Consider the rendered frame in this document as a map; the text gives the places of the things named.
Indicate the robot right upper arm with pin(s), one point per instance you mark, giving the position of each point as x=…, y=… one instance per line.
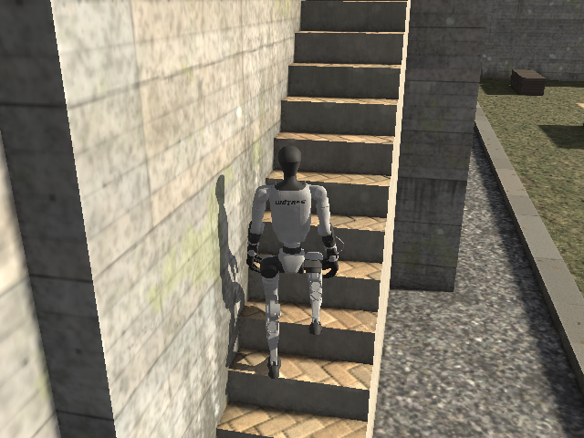
x=320, y=194

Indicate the robot left upper arm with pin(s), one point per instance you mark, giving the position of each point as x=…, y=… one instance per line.
x=262, y=194

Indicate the robot left forearm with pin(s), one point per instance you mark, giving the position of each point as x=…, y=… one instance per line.
x=253, y=242

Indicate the robot right forearm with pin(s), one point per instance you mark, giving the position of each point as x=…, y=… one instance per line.
x=330, y=246

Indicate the robot left hand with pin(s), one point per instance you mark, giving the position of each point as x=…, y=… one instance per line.
x=251, y=259

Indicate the robot left shin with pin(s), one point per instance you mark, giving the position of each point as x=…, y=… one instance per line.
x=272, y=335

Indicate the robot right hand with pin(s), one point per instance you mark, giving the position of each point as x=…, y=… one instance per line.
x=333, y=265

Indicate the robot torso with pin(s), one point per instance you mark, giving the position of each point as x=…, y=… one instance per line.
x=291, y=219

